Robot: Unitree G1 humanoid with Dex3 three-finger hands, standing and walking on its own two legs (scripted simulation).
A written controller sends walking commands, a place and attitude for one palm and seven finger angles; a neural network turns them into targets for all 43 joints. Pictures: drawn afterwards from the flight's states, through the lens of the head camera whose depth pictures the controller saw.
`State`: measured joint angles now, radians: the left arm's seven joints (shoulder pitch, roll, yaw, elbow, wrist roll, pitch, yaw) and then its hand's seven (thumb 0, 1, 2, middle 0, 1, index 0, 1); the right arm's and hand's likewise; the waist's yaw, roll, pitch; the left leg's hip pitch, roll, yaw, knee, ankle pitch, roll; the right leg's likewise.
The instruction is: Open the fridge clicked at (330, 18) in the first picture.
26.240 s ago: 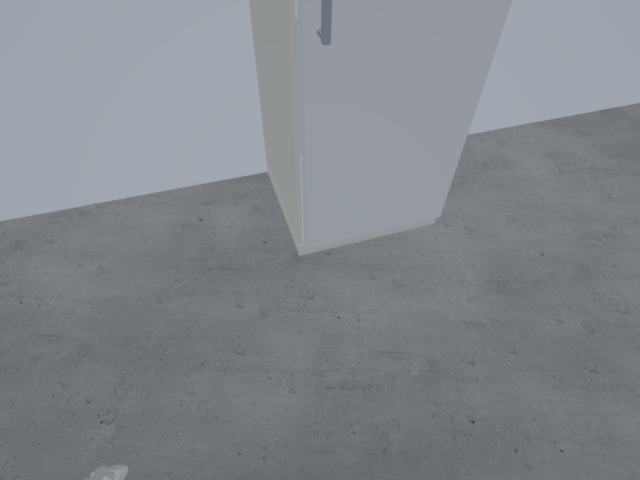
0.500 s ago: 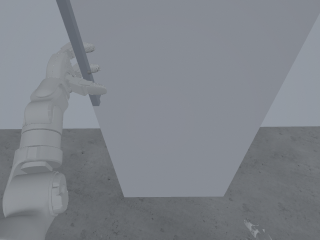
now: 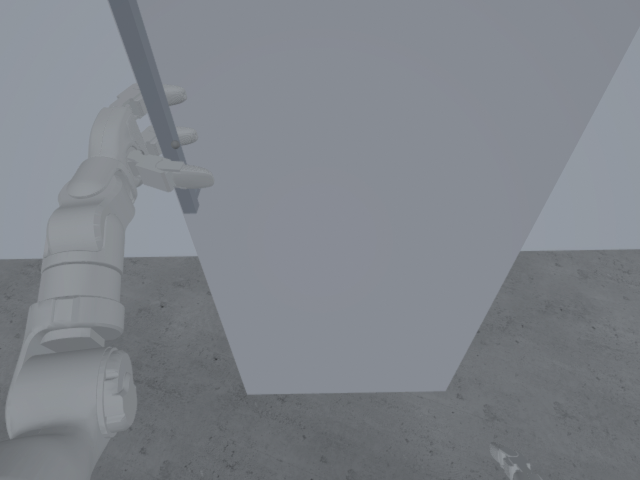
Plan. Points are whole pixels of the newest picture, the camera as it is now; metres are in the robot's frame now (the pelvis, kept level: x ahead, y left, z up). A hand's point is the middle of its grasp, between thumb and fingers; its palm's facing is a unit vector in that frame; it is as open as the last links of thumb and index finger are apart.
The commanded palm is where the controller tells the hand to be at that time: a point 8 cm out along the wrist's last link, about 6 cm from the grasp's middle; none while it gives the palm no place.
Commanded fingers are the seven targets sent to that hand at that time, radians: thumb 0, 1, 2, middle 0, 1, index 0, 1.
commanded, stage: grip the handle and tug to test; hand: left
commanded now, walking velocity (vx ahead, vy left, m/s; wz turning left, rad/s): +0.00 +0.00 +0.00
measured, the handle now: (163, 100) +0.48 +0.21 +0.26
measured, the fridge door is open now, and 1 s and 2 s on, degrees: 0 0 13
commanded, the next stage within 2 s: pull the door a little, standing still in 1.30 s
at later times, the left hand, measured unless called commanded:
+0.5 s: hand (176, 145) +0.42 +0.19 +0.24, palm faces +0.08 -1.00 -0.01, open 6.6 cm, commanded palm +0.39 +0.24 +0.24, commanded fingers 0.00 0.90 0.90 -0.45 -1.40 -0.45 -1.40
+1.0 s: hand (177, 145) +0.42 +0.19 +0.24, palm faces +0.08 -1.00 -0.01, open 5.5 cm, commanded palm +0.38 +0.24 +0.24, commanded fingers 0.00 0.90 0.90 -0.45 -1.40 -0.45 -1.40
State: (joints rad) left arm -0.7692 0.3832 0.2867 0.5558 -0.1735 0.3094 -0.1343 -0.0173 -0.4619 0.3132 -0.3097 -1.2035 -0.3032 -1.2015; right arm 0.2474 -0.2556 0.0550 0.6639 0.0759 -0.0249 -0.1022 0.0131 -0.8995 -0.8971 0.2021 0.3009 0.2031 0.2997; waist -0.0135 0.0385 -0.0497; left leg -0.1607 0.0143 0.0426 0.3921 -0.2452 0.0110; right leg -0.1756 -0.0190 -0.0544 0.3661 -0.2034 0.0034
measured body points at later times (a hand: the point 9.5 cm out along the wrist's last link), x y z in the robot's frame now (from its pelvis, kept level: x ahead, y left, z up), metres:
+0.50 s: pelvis +0.00 +0.00 +0.00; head -0.01 -0.02 +0.45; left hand +0.41 +0.24 +0.24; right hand +0.15 -0.25 -0.10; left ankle -0.03 +0.11 -0.75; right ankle -0.01 -0.12 -0.75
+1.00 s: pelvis +0.01 +0.00 +0.00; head -0.01 -0.02 +0.45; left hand +0.41 +0.24 +0.24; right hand +0.16 -0.25 -0.10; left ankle -0.03 +0.11 -0.75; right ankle -0.01 -0.12 -0.75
